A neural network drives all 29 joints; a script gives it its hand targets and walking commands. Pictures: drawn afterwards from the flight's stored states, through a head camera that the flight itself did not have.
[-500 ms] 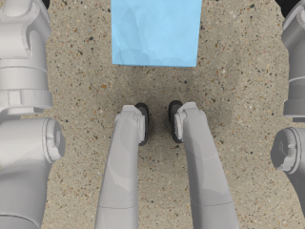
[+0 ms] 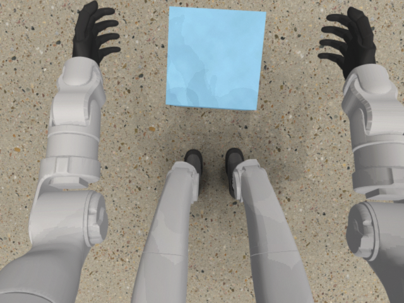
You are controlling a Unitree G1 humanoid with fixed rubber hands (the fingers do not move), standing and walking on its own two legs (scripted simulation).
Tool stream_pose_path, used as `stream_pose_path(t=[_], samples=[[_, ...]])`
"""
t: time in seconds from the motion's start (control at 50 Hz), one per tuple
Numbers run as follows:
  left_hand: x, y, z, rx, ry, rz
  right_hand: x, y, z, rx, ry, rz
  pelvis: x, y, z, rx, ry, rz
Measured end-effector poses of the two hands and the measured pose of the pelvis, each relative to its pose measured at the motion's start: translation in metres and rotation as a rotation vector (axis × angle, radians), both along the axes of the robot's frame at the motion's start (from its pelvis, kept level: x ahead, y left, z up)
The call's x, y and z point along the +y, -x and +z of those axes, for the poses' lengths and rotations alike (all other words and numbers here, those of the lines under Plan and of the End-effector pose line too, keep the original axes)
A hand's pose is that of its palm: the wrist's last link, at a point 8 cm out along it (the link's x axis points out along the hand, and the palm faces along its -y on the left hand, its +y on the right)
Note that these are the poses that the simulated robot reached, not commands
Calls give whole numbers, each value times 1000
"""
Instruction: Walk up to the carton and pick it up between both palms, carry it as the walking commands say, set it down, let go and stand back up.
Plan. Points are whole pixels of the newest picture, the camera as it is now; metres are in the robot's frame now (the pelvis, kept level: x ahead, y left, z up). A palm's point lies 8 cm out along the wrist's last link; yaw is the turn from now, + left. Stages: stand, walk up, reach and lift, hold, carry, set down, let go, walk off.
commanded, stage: let go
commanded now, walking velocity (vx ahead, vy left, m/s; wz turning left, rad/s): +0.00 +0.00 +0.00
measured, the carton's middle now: (213, 67) +0.52 -0.01 -0.56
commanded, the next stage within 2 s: stand in 1.08 s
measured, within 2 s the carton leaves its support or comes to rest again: neither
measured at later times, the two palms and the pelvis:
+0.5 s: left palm (38, 169) +0.32 +0.22 +0.00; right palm out of the picture +0.29 -0.22 +0.00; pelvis +0.08 +0.00 +0.08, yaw +0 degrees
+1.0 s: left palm (16, 220) +0.27 +0.24 +0.01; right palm out of the picture +0.27 -0.21 +0.02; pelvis +0.11 +0.02 +0.09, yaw +0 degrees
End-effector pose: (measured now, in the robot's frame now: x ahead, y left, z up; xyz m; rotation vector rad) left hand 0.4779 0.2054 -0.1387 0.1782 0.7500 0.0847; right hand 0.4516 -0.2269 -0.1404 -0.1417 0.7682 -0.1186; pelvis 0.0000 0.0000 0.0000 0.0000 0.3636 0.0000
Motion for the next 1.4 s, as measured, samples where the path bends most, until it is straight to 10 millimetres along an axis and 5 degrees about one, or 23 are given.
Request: stream_pose_path(t=[0.22,0.38,0.5,0.76,1.1,1.22,1.4], samples=[[7,105,46,101,-15,-32,-20,100,64,87,40,30,-2,-30,37,-106,4,-8],[5,130,107,43,12,-30,-12,139,123,47,10,6,-2,-61,62,-125,2,-7],[11,156,134,34,10,-29,4,165,143,48,-6,31,1,-80,79,-247,4,-4],[34,221,150,107,22,4,10,199,157,93,15,59,11,-108,93,-403,14,-8],[30,208,152,70,25,-16,15,187,160,91,27,42,16,-112,90,-467,18,-14],[54,221,144,86,-43,35,-12,202,152,86,87,-24,14,-124,91,-403,5,-5],[96,268,142,139,-133,147,-53,234,146,125,168,-80,10,-123,93,-398,-1,0]])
